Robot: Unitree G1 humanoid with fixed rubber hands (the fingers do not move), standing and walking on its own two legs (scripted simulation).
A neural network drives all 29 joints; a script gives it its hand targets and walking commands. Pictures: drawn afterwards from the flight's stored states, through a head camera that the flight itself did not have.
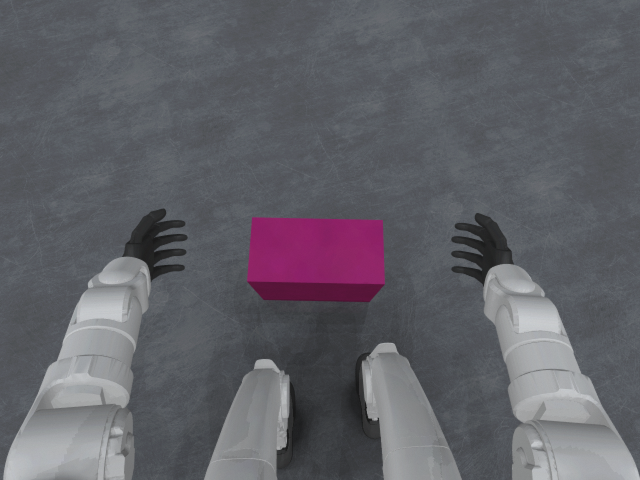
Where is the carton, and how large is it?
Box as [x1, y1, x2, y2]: [247, 217, 384, 301]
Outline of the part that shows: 252,217 247,281 263,299 369,301 384,284 382,220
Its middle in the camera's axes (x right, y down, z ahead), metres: -0.01 +0.07 +0.98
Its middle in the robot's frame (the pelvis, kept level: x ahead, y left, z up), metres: +0.47 +0.00 -0.54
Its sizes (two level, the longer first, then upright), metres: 0.296 0.147 0.267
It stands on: the floor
